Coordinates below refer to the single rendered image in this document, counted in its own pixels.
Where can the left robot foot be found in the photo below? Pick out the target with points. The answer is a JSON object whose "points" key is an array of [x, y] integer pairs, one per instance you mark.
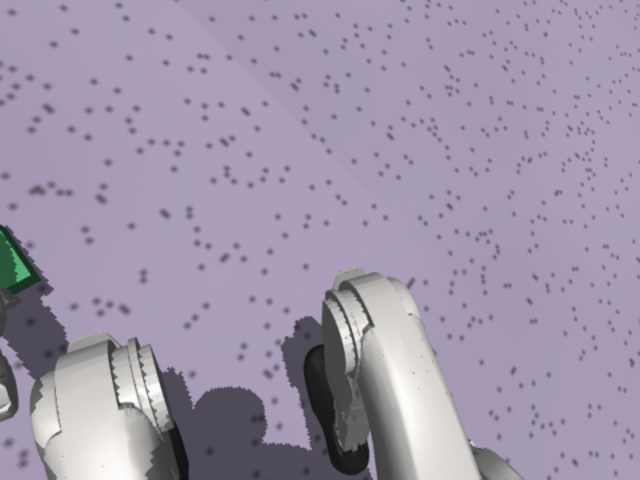
{"points": [[180, 453]]}

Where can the small box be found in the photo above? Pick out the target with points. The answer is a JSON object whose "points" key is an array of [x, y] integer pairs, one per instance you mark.
{"points": [[16, 272]]}

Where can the left robot arm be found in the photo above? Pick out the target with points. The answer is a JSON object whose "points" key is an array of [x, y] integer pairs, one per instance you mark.
{"points": [[8, 388]]}

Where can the left robot hand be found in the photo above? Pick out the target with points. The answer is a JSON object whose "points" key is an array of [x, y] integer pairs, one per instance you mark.
{"points": [[9, 299]]}

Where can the right robot foot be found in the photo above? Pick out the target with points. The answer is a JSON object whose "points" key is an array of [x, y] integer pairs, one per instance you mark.
{"points": [[322, 403]]}

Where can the right robot hand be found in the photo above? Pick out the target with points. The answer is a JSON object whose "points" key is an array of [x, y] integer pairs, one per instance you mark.
{"points": [[491, 466]]}

